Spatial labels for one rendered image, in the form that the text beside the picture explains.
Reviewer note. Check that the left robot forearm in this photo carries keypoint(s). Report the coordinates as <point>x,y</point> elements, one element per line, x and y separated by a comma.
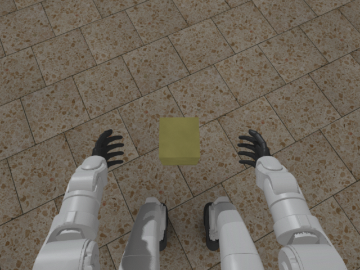
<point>78,215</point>

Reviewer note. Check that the robot left thigh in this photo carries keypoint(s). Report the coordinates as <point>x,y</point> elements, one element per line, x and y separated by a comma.
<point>142,249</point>

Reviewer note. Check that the robot right upper arm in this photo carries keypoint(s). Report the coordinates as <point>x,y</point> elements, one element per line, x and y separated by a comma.
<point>309,257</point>

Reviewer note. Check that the robot left foot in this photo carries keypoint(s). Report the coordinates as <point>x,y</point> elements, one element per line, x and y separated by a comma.
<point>163,243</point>

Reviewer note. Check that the robot left hand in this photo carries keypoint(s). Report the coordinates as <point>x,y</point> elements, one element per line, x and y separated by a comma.
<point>102,148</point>

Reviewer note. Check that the robot right hand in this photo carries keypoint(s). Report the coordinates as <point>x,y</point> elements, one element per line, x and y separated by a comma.
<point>260,148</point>

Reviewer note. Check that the carton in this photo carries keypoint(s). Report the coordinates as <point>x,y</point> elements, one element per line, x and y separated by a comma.
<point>179,141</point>

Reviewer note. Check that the robot left upper arm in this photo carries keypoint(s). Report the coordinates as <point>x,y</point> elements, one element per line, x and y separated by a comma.
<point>81,254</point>

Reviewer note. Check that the right robot forearm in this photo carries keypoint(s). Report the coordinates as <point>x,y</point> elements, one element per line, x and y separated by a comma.
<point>293,222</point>

